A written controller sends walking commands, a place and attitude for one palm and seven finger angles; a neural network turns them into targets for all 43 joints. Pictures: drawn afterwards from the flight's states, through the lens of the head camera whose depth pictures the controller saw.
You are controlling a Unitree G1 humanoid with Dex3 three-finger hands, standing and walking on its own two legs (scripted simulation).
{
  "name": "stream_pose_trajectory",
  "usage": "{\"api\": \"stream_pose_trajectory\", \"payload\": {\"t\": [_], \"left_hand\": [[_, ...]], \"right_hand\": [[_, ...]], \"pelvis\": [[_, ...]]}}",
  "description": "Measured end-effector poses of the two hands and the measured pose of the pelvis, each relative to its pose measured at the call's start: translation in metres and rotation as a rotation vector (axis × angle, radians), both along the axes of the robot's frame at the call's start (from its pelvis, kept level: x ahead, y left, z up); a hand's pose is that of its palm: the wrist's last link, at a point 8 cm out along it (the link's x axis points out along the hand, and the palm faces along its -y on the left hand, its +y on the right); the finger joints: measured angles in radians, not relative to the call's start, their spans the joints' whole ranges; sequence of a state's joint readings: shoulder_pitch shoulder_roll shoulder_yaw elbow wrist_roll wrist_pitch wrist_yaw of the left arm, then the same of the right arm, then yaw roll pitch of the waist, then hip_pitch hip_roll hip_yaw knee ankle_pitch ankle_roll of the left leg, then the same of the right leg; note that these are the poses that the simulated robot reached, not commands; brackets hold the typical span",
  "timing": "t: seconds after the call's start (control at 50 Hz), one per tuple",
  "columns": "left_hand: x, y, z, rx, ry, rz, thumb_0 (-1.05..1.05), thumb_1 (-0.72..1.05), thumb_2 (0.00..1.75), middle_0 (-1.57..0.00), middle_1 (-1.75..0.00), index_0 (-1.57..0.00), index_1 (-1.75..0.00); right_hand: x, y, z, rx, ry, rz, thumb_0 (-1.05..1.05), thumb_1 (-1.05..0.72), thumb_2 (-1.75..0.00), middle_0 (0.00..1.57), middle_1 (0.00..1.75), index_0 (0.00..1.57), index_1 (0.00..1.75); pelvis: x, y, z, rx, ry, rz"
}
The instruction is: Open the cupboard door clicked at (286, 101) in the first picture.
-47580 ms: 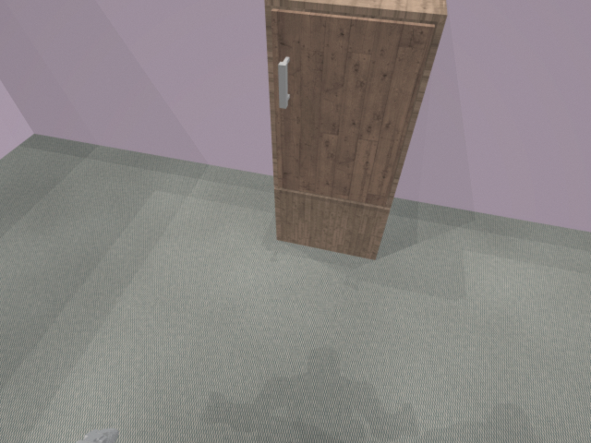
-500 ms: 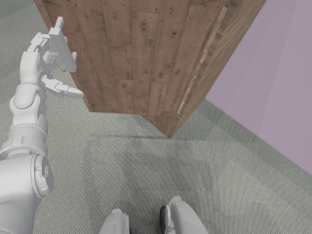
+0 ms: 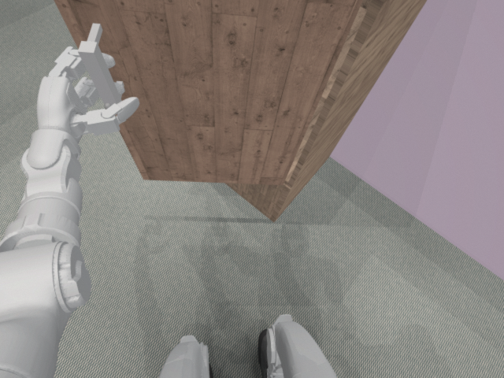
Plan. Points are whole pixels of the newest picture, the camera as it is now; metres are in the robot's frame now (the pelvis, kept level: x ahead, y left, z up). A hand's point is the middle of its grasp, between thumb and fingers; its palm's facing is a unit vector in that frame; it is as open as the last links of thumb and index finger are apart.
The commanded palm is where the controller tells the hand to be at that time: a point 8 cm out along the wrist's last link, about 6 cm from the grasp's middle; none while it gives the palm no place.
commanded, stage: close the thumb around the handle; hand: left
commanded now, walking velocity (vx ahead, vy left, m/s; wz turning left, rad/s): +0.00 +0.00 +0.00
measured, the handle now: (106, 71) +0.57 +0.18 +0.07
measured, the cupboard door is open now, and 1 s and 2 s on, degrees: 40 65 81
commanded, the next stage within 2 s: pull the door open along its arc in 0.26 s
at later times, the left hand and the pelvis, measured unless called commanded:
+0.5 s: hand (115, 102) +0.52 +0.17 +0.07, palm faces -0.04 -1.00 -0.02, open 5.9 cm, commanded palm +0.48 +0.22 +0.07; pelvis +0.00 -0.01 +0.00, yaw -1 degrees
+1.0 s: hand (145, 195) +0.36 +0.12 +0.07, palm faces +0.21 -0.97 +0.09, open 6.1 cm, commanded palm +0.30 +0.19 +0.07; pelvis +0.02 +0.00 +0.02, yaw -1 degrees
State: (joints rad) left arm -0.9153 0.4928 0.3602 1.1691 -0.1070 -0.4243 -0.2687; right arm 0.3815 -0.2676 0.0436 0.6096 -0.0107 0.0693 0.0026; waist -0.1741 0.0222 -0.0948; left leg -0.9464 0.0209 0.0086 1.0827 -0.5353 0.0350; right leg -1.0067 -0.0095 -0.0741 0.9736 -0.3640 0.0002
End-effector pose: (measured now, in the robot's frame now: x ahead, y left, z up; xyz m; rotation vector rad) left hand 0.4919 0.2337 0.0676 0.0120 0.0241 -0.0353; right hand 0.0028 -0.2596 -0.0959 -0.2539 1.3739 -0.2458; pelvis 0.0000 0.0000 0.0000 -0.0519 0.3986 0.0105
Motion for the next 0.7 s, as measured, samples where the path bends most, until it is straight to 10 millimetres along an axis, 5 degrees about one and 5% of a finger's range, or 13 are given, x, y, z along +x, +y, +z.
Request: {"api": "stream_pose_trajectory", "payload": {"t": [0.16, 0.5, 0.7], "left_hand": [[0.005, -0.005, 0.001, 0.018, 0.001, -0.011, 0.01, 0.64, 0.79, -0.36, -1.33, -0.39, -1.33], [0.008, -0.009, 0.001, 0.006, 0.006, -0.002, 0.01, 0.69, 0.82, -0.32, -1.35, -0.37, -1.34], [-0.025, -0.013, -0.001, 0.002, -0.010, -0.017, 0.01, 0.72, 0.80, -0.31, -1.34, -0.34, -1.33]], "right_hand": [[-0.007, 0.000, -0.002, 0.005, 0.018, -0.002, 0.00, -0.91, -0.90, 0.21, 0.30, 0.20, 0.30], [-0.012, -0.006, 0.002, -0.002, 0.011, -0.023, 0.00, -0.91, -0.90, 0.21, 0.30, 0.20, 0.30], [0.011, -0.002, 0.009, 0.031, -0.058, -0.039, 0.00, -0.91, -0.90, 0.21, 0.30, 0.20, 0.30]], "pelvis": [[-0.002, -0.002, -0.001, 0.002, 0.006, 0.001], [-0.002, -0.006, 0.000, 0.007, 0.012, -0.015], [0.008, -0.004, 0.010, 0.015, -0.021, -0.033]]}}
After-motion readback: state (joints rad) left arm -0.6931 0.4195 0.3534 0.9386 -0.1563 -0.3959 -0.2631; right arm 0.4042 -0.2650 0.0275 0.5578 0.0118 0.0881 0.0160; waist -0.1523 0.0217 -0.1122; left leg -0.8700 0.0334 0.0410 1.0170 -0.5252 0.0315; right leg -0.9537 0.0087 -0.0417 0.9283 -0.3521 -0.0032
